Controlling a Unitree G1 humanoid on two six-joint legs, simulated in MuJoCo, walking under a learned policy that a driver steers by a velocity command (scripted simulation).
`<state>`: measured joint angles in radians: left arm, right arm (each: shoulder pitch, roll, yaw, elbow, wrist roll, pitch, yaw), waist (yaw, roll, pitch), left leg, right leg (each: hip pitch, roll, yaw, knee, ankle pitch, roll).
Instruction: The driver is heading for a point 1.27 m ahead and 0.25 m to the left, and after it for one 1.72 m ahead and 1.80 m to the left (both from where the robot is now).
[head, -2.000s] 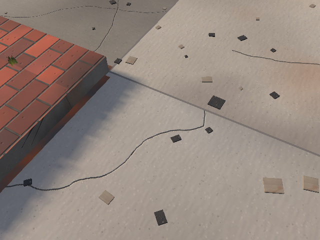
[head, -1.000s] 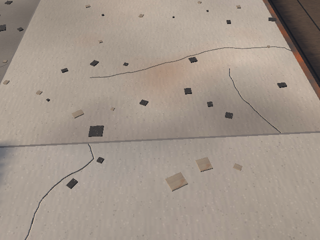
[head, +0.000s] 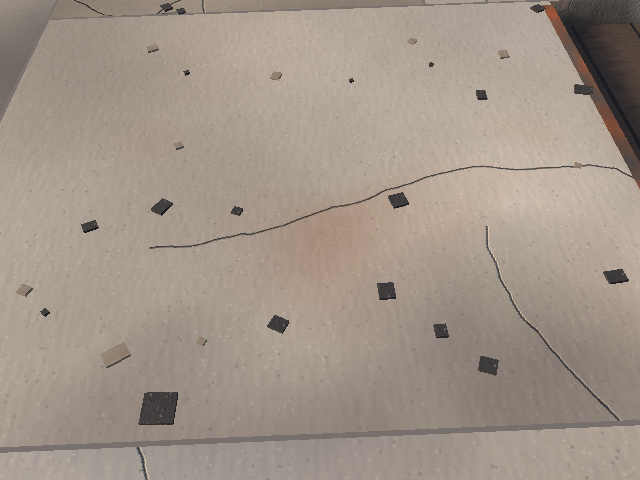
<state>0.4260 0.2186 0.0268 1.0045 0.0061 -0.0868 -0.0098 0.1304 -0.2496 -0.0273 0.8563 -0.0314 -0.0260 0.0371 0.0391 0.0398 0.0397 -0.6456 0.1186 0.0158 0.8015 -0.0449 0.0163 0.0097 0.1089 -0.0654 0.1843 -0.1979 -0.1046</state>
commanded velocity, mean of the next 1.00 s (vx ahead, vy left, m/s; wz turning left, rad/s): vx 0.50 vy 0.00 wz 0.00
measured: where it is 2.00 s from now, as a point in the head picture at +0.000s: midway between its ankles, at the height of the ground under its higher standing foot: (343, 257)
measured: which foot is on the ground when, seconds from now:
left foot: up 0.00-0.18, down 0.20-0.74, up 0.76-1.00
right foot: down 0.00-0.22, up 0.24-0.72, down 0.74-1.00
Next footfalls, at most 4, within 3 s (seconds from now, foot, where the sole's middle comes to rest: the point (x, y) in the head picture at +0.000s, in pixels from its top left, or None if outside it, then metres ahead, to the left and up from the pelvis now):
0.20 left None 0.29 0.11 -0.78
0.74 right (388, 439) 0.58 -0.07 -0.78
1.30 left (313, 316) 0.88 0.10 -0.78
1.84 right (371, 223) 1.19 -0.04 -0.78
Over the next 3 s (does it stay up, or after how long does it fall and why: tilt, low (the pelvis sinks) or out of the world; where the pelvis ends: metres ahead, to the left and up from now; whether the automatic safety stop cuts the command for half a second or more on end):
stays up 1.32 0.13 -0.01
